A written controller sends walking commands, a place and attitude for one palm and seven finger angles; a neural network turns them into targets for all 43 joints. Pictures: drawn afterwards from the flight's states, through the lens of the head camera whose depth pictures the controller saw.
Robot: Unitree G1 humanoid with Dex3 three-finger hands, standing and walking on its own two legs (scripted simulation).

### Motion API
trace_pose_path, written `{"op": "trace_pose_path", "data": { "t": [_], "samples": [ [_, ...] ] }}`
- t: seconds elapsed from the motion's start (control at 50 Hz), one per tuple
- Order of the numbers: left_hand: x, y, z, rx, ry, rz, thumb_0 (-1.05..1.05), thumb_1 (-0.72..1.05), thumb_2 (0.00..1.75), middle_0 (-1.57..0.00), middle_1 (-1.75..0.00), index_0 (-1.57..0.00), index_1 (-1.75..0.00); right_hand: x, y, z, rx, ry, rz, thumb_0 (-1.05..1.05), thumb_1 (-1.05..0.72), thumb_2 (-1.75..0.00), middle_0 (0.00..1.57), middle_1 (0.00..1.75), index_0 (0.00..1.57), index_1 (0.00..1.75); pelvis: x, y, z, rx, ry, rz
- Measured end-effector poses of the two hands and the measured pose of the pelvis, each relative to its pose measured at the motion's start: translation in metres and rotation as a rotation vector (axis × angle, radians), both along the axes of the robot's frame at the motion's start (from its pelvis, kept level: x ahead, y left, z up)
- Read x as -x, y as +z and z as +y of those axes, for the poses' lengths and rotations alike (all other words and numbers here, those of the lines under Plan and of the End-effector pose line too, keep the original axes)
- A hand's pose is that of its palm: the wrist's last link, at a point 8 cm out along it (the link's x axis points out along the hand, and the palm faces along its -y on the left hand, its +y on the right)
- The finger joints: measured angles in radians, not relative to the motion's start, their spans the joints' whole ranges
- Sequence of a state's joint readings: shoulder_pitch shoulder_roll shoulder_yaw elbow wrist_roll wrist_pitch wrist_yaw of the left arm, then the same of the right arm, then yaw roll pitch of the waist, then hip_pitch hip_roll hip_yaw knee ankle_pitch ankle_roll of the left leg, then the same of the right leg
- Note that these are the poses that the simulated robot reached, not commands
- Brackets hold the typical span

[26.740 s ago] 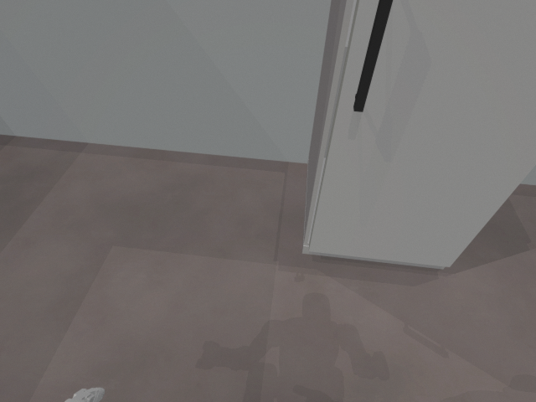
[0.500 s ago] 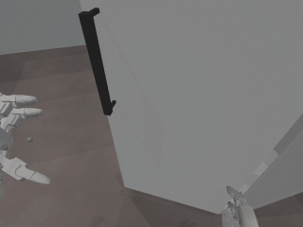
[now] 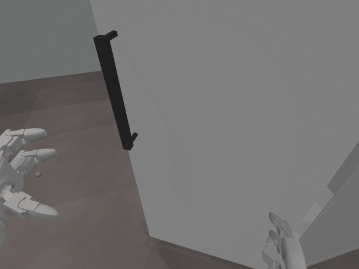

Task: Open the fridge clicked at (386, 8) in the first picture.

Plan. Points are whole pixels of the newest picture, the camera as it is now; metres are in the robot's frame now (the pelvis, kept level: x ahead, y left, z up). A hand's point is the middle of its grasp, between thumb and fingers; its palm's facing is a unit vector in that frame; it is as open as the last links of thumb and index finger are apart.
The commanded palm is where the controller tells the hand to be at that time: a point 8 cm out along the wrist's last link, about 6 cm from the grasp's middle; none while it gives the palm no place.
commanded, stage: draw the hand back to the body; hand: left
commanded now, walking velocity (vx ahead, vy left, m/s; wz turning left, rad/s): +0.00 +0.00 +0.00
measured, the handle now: (121, 98) +0.44 +0.21 +0.20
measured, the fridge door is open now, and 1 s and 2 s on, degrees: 58 58 58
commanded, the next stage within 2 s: step back with the hand held close in 1.16 s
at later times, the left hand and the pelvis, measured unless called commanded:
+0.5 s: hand (43, 179) +0.20 +0.28 +0.17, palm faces +0.48 -0.79 -0.38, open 11.6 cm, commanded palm +0.14 +0.31 +0.19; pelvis +0.00 +0.01 +0.00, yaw -1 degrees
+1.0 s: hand (42, 180) +0.20 +0.28 +0.17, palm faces +0.46 -0.80 -0.38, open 7.6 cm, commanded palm +0.15 +0.32 +0.19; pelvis +0.01 +0.02 +0.01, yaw -2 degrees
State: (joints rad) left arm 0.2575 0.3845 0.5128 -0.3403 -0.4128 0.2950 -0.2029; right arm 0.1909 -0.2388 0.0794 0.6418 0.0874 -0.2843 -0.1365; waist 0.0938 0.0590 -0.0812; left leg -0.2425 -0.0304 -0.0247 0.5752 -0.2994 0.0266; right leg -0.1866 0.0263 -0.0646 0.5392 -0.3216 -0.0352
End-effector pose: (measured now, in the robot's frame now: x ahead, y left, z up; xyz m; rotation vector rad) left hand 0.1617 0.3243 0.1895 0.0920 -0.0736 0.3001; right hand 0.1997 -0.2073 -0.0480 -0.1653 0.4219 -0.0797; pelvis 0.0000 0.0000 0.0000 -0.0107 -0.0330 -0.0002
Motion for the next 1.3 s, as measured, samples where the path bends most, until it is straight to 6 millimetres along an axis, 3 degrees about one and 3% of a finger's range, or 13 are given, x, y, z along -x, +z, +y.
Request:
{"op": "trace_pose_path", "data": {
  "t": [0.1, 0.24, 0.4, 0.5, 0.9, 1.3],
  "samples": [
    [0.007, -0.006, -0.002, -0.007, 0.007, 0.019, -0.01, -0.52, 0.22, -0.25, -1.13, -0.25, -1.13, -0.001, -0.001, -0.001, 0.014, 0.011, 0.004, 0.02, -0.90, -0.90, 0.20, 0.30, 0.21, 0.30, 0.000, 0.000, -0.001, 0.001, 0.008, -0.003],
    [0.016, 0.000, -0.007, -0.302, 0.191, -0.027, -0.01, -0.36, 0.29, -0.25, -1.04, -0.25, -1.04, 0.011, -0.011, -0.005, 0.042, 0.045, 0.084, 0.02, -0.90, -0.90, 0.20, 0.30, 0.21, 0.30, 0.004, 0.000, -0.001, 0.006, -0.001, -0.003],
    [0.014, -0.003, -0.009, -0.358, 0.213, -0.051, -0.01, -0.10, 0.42, -0.24, -0.88, -0.24, -0.89, 0.038, -0.031, -0.010, 0.044, -0.005, 0.224, 0.02, -0.90, -0.90, 0.20, 0.30, 0.21, 0.30, 0.003, 0.002, 0.003, 0.000, -0.011, -0.017],
    [0.006, -0.004, -0.011, -0.368, 0.189, -0.052, 0.00, 0.08, 0.51, -0.24, -0.78, -0.24, -0.78, 0.045, -0.035, -0.010, 0.034, -0.035, 0.256, 0.02, -0.90, -0.90, 0.20, 0.30, 0.21, 0.30, 0.000, 0.004, 0.006, -0.003, -0.021, -0.024],
    [0.005, -0.006, -0.008, -0.358, 0.167, -0.031, 0.01, 0.77, 0.84, -0.22, -0.38, -0.21, -0.38, 0.015, -0.017, 0.000, 0.039, -0.022, 0.209, 0.02, -0.90, -0.90, 0.20, 0.30, 0.20, 0.30, -0.010, 0.008, 0.014, -0.001, -0.028, -0.031],
    [0.005, -0.006, -0.005, -0.350, 0.170, -0.029, 0.01, 0.89, 0.90, -0.21, -0.30, -0.21, -0.31, 0.025, -0.020, 0.006, 0.036, -0.014, 0.243, 0.02, -0.90, -0.90, 0.20, 0.30, 0.21, 0.30, -0.007, 0.009, 0.017, 0.001, -0.029, -0.040]
  ]
}}
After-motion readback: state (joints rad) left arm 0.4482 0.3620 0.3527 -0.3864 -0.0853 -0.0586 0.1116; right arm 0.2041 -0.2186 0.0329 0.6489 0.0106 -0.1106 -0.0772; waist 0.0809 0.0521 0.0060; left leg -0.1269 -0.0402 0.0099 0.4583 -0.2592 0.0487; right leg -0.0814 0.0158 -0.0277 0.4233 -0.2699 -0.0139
